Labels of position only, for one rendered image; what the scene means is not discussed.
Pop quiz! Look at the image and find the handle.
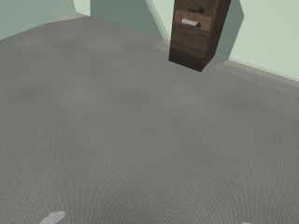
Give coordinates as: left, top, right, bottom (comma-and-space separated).
181, 18, 199, 26
184, 4, 200, 11

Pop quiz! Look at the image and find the robot left hand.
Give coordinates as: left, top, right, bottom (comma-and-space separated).
39, 211, 65, 224

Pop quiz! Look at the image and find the drawer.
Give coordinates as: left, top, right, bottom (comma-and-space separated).
174, 9, 213, 32

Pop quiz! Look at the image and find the cabinet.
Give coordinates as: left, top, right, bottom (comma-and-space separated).
168, 0, 232, 72

